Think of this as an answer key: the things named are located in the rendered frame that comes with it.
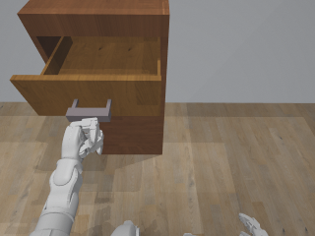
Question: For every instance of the drawer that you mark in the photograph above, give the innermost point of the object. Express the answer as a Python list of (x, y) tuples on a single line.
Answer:
[(94, 69)]

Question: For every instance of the robot right hand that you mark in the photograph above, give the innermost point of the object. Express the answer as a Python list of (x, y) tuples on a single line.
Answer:
[(252, 225)]

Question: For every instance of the handle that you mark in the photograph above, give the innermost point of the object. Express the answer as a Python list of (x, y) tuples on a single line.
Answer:
[(76, 114)]

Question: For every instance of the robot left hand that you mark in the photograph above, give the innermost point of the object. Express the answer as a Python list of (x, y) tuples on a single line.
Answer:
[(76, 144)]

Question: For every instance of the cabinet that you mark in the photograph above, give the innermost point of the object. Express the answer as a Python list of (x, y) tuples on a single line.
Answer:
[(47, 20)]

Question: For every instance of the robot left forearm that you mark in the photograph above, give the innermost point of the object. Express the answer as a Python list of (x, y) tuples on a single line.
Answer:
[(59, 211)]

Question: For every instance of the left robot thigh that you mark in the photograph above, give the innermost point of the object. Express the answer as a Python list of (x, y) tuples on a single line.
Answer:
[(127, 230)]

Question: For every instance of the left robot shin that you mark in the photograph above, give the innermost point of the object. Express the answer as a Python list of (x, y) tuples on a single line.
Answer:
[(128, 222)]

